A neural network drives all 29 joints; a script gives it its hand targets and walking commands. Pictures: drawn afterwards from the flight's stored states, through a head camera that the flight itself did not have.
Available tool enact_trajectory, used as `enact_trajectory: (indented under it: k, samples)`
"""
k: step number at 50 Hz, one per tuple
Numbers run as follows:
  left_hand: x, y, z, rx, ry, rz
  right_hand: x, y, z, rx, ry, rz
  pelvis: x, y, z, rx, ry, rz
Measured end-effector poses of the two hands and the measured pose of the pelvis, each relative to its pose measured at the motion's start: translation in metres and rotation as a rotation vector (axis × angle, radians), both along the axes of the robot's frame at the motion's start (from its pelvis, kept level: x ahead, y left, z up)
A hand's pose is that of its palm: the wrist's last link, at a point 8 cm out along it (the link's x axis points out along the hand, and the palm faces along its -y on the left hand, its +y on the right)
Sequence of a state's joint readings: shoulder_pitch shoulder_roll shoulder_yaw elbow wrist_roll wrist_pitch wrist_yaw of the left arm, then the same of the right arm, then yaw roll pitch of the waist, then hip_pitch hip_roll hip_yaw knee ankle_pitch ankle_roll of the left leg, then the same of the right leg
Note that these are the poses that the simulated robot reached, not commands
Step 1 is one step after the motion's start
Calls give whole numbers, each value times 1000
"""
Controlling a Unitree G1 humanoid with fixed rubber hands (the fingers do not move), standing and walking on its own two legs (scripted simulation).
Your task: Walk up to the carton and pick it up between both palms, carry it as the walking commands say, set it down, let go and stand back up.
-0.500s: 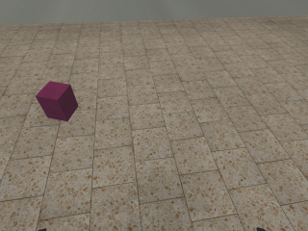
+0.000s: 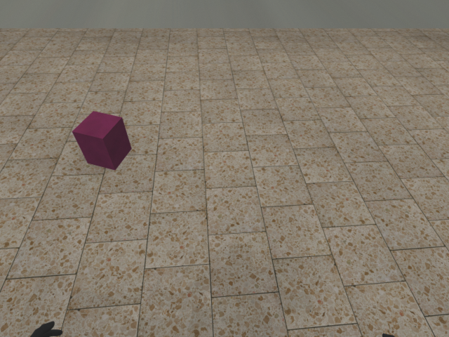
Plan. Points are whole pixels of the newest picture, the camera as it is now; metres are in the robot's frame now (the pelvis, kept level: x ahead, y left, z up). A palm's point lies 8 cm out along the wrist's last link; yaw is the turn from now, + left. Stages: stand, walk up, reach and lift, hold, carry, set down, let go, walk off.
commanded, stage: walk up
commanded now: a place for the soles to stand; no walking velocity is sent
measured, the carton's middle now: (104, 140) +1.31 +0.67 -0.65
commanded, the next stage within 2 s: none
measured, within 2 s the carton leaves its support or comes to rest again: neither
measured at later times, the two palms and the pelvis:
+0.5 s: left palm out of the picture +0.17 +0.44 -0.08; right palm (323, 255) +0.31 -0.22 -0.08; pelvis +0.16 +0.09 -0.01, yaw +16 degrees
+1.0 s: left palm out of the picture +0.21 +0.51 -0.10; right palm (218, 140) +0.67 +0.00 -0.07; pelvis +0.35 +0.19 -0.02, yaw +28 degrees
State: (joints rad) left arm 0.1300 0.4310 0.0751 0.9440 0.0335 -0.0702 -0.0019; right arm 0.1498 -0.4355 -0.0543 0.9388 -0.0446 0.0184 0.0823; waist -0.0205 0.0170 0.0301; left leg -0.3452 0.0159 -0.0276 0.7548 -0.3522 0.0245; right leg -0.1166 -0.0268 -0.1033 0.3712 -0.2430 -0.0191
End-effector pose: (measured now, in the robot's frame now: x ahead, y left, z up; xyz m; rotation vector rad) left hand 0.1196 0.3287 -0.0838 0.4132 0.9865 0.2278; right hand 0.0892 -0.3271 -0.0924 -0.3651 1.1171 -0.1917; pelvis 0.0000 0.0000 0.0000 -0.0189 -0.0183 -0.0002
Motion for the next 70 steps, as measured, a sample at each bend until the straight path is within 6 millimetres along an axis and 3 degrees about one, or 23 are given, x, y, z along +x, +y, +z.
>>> enact_trajectory:
  k: [6, 10, 12, 19, 24, 28, 31, 38, 45, 47, 50, 54, 59, 64, 67, 70]
  samples:
    - [-27, 67, 16, 92, -20, 99, 73, 21, 19, -1, -56, 148, 22, 23, -3, -8, -3, 104]
    - [-27, 110, 7, 114, -22, 147, 131, 51, 23, -32, -123, 221, 48, 52, -17, -5, -4, 150]
    - [-20, 125, -3, 106, -19, 160, 150, 62, 19, -67, -160, 235, 59, 66, -27, 12, -7, 171]
    - [21, 120, -7, 5, -23, 170, 170, 94, 20, -62, -108, 248, 106, 85, -15, 29, -1, 237]
    - [42, 115, -1, -12, 1, 200, 208, 104, 13, -31, -94, 280, 148, 90, -11, 30, 2, 274]
    - [60, 121, 4, 46, -32, 244, 267, 110, -4, -17, -112, 342, 189, 88, -23, 25, 2, 312]
    - [54, 125, 9, 81, -40, 317, 319, 131, -12, -4, -126, 403, 212, 92, -25, 4, 0, 351]
    - [33, 128, 27, 85, 47, 459, 433, 200, 5, 41, -155, 576, 265, 114, -7, -5, 3, 436]
    - [39, 151, 11, 37, 143, 534, 537, 292, 20, 74, -229, 694, 318, 156, -11, 0, 6, 478]
    - [50, 165, -1, 22, 156, 544, 562, 316, 21, 61, -272, 714, 334, 174, -19, 4, 7, 481]
    - [86, 182, -14, -2, 130, 537, 580, 327, 21, 36, -305, 680, 352, 192, -24, 11, 2, 491]
    - [146, 200, -17, -35, 64, 495, 578, 317, 24, 0, -255, 613, 382, 207, -17, 26, 4, 495]
    - [216, 217, -14, -56, 42, 427, 573, 288, 22, -43, -179, 543, 420, 219, -13, 32, 3, 488]
    - [289, 238, -5, -9, -8, 374, 590, 265, 6, -55, -121, 489, 467, 223, -21, 37, 4, 480]
    - [317, 251, 0, 45, -59, 383, 613, 269, -11, -52, -95, 497, 491, 226, -29, 20, 0, 488]
    - [326, 257, 10, 60, -70, 425, 641, 292, -14, -29, -87, 531, 509, 234, -24, 6, -4, 501]
